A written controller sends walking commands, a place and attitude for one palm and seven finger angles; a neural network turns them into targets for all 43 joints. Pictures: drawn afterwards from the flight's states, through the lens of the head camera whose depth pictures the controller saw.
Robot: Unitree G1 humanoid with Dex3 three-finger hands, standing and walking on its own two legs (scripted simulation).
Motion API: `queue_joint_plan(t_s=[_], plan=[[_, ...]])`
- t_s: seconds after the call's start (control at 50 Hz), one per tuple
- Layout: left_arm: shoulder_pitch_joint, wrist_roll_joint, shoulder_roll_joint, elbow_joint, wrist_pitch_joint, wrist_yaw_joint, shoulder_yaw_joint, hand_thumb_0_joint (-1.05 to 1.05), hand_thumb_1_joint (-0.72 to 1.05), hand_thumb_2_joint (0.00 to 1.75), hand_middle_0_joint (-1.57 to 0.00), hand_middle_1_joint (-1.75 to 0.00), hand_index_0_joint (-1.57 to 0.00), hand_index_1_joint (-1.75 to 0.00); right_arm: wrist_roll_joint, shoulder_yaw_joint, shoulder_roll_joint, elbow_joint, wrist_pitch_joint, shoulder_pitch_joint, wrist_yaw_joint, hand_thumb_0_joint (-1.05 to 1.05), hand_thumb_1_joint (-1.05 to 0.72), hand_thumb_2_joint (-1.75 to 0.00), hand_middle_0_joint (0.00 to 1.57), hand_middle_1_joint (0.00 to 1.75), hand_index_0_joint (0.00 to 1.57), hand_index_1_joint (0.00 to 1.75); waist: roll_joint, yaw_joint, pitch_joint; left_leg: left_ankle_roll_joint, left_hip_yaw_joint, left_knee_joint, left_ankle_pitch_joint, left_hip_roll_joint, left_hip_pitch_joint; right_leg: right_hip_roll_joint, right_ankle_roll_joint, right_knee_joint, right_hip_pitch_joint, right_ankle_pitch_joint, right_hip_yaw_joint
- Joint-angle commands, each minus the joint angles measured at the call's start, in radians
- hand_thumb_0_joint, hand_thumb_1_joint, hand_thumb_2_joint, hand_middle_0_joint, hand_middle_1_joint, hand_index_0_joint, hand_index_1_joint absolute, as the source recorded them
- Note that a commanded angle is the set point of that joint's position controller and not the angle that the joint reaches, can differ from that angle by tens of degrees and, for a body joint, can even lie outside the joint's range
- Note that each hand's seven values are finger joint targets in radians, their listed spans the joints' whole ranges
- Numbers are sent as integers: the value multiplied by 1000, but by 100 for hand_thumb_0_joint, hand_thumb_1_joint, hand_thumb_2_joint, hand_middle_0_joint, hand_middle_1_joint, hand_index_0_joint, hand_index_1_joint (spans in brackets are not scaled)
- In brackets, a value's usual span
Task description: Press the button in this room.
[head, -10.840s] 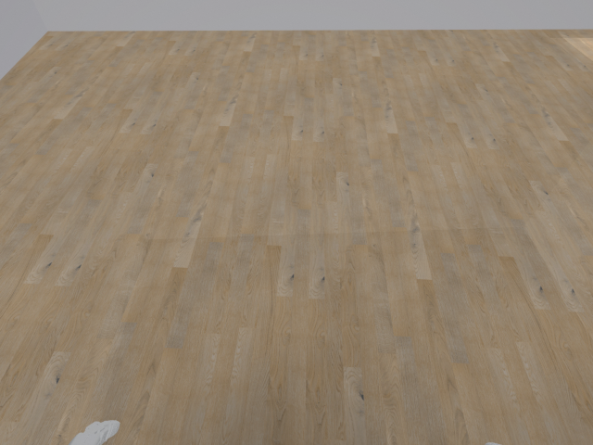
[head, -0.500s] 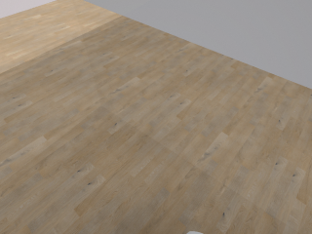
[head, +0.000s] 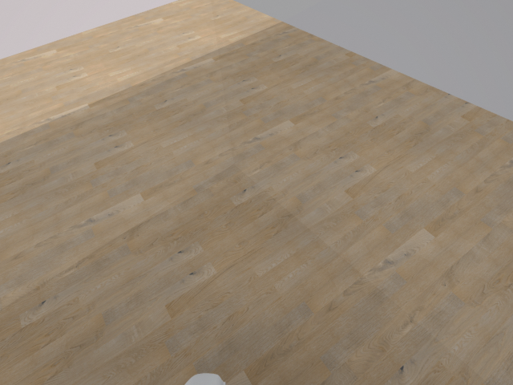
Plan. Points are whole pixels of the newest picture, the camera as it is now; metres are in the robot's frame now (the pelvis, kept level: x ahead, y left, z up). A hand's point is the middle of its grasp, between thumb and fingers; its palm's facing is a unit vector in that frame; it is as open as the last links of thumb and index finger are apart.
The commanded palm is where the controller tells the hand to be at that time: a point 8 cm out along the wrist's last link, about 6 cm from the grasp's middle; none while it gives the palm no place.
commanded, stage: turn or walk to find it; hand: left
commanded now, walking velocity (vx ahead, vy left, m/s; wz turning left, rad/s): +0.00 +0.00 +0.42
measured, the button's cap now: out of the picture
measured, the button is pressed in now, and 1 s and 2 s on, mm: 0 0 0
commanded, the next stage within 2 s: none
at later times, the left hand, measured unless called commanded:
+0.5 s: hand out of the picture +0.01 +0.27 -0.16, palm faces +0.22 -0.94 -0.24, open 7.4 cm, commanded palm none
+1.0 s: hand out of the picture -0.09 +0.21 -0.17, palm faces +0.44 -0.86 -0.24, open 7.4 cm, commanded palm none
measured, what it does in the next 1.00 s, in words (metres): steps on the spot, turning left: left foot, then right foot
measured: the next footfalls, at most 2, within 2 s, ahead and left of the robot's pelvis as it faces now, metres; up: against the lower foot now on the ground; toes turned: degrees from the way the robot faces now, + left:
left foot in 0.16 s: +0.00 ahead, +0.15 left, +0.00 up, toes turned +8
right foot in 0.62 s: +0.03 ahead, -0.08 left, +0.00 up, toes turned +11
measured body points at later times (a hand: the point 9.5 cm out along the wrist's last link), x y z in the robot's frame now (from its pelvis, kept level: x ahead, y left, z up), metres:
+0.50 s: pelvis -0.03 +0.04 +0.00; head -0.01 +0.06 +0.45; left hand +0.00 +0.32 -0.15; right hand +0.09 -0.18 -0.14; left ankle -0.03 +0.15 -0.74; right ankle -0.01 -0.10 -0.69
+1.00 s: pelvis -0.06 +0.01 -0.01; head -0.03 +0.02 +0.44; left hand -0.12 +0.26 -0.15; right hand +0.09 -0.20 -0.16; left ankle -0.13 +0.14 -0.71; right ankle -0.01 -0.09 -0.74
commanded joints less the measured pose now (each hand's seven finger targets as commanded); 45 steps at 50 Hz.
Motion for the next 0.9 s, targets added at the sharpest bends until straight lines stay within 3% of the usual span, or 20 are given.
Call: queue_joint_plan(t_s=[0.0, 0.06, 0.1, 0.12, 0.14, 0.16, 0.18, 0.22, 0.28, 0.44, 0.5, 0.56, 0.58, 0.6, 0.62, 0.64, 0.68, 0.7, 0.74, 0.88], plan=[[80, 9, 241, -23, -13, 12, 58, 0, 90, 90, -20, -30, -20, -30, 16, 12, -30, -104, -39, -107, -4, 0, -90, -90, 20, 30, 20, 30, -217, 69, -94, 12, 67, -195, -69, -9, -23, -260, -118, -139, 155, 356, 208], [62, 7, 258, -12, -7, 11, 62, 0, 90, 90, -20, -30, -20, -30, 21, 19, -31, -100, -52, -60, -9, 0, -90, -90, 20, 30, 20, 30, -226, 42, -141, 26, 107, -384, -6, -23, 84, -263, -96, -59, 158, 421, 168], [40, -7, 240, -12, 3, 7, 61, 0, 90, 90, -20, -30, -20, -30, 18, 13, -65, -84, -65, 0, -9, 0, -90, -90, 20, 30, 20, 30, -146, -2, -157, 47, 93, -619, 210, -5, 278, -218, -11, 63, 29, 302, 94], [52, -15, 194, -32, 12, 2, 55, 0, 90, 90, -20, -30, -20, -30, 10, -5, -148, -90, -74, 15, -10, 0, -90, -90, 20, 30, 20, 30, 71, -16, -162, 114, -128, -688, 334, 163, 403, -119, 56, 227, -170, 54, 36], [1, -10, 140, -69, 17, -5, 34, 0, 90, 90, -20, -30, -20, -30, 8, -20, -224, -96, -69, 41, -13, 0, -90, -90, 20, 30, 20, 30, 264, -37, -113, 206, -313, -725, 554, 346, 401, -28, 100, 412, -336, -340, 44], [-67, -1, 156, -73, 34, 6, 31, 0, 90, 90, -20, -30, -20, -30, 6, -22, -216, -75, -70, 63, -25, 0, -90, -90, 20, 30, 20, 30, 251, -68, -95, 229, -324, -743, 547, 346, 310, -28, 99, 513, -324, -349, 146], [-92, -5, 159, -68, 37, 3, 38, 0, 90, 90, -20, -30, -20, -30, 5, -15, -198, -79, -67, 22, -34, 0, -90, -90, 20, 30, 20, 30, 228, -48, -55, 237, -295, -737, 520, 310, 274, -26, 97, 573, -344, -298, 179], [-42, -7, 163, -32, 32, -8, 42, 0, 90, 90, -20, -30, -20, -30, 6, 2, -154, -104, -73, -79, -37, 0, -90, -90, 20, 30, 20, 30, 152, 5, -41, 225, -193, -713, 542, 227, 271, -20, 103, 613, -334, -181, 189], [-14, -7, 165, -18, 27, -11, 40, 0, 90, 90, -20, -30, -20, -30, 12, 3, -145, -110, -82, -70, -36, 0, -90, -90, 20, 30, 20, 30, 109, 7, -85, 217, -150, -699, 619, 187, 319, -6, 117, 607, -318, -130, 190], [-89, -11, 142, -73, 23, -2, 33, 0, 90, 90, -20, -30, -20, -30, 3, -15, -148, -112, -71, -18, -31, 0, -90, -90, 20, 30, 20, 30, 118, -28, -88, 254, -272, -682, 561, 198, 321, 31, 117, 398, -262, -195, 197], [-64, -16, 131, -76, 17, 1, 29, 0, 90, 90, -20, -30, -20, -30, 0, -19, -151, -121, -65, -38, -29, 0, -90, -90, 20, 30, 20, 30, 131, -15, -107, 245, -302, -653, 575, 177, 258, 59, 103, 245, -148, -184, 184], [16, -18, 144, -59, 4, 3, 33, 0, 90, 90, -20, -30, -20, -30, 7, -21, -140, -130, -61, -57, -25, 0, -90, -90, 20, 30, 20, 30, 114, 28, -130, 197, -300, -590, 499, 117, 150, 73, 93, -14, 41, -5, 166], [50, -14, 172, -54, -6, 8, 39, 0, 90, 90, -20, -30, -20, -30, 13, -18, -113, -134, -63, -56, -22, 0, -90, -90, 20, 30, 20, 30, 47, 44, -149, 155, -270, -528, 404, 76, 76, 23, 81, -133, 155, 68, 205], [65, 0, 245, -54, -15, 16, 54, 0, 90, 90, -20, -30, -20, -30, 21, -10, -56, -147, -66, -34, -16, 0, -90, -90, 20, 30, 20, 30, -163, 45, -169, 90, -144, -366, 170, -33, -100, -182, 14, -192, 284, 85, 406], [62, 4, 295, -69, -14, 15, 61, 0, 90, 90, -20, -30, -20, -30, 15, -9, -42, -174, -63, -55, -15, 0, -90, -90, 20, 30, 20, 30, -283, 60, -129, 51, -40, -160, -148, -116, -168, -365, -99, -221, 212, 179, 539], [38, -6, 269, -77, -18, 22, 71, 0, 90, 90, -20, -30, -20, -30, 4, -20, -84, -164, -43, -56, -19, 0, -90, -90, 20, 30, 20, 30, -315, 56, -123, 53, -89, 4, -163, -68, -148, -372, -138, -240, 113, 155, 537], [-57, -8, 211, -96, -15, 18, 51, 0, 90, 90, -20, -30, -20, -30, 4, -24, -73, -122, -31, -44, -8, 0, -90, -90, 20, 30, 20, 30, -145, 4, -31, 46, -75, 168, -45, -39, -149, -266, -114, -222, 15, 121, 389], [-86, -7, 194, -101, -17, 16, 43, 0, 90, 90, -20, -30, -20, -30, 3, -20, -62, -108, -27, -14, -3, 0, -90, -90, 20, 30, 20, 30, -139, -14, -25, 36, -56, 195, 4, -30, -140, -230, -94, -208, 5, 136, 314], [-83, -3, 181, -99, -21, 18, 41, 0, 90, 90, -20, -30, -20, -30, 4, -18, -52, -95, -24, 4, 2, 0, -90, -90, 20, 30, 20, 30, -166, -16, -21, 22, -30, 192, 41, -16, -120, -213, -79, -209, -7, 142, 254], [30, 7, 241, -47, -14, 13, 59, 0, 90, 90, -20, -30, -20, -30, 12, 4, -32, -115, -36, -93, 0, 0, -90, -90, 20, 30, 20, 30, -212, 50, -64, 7, 56, -125, -51, -5, -47, -247, -109, -141, 118, 324, 201]])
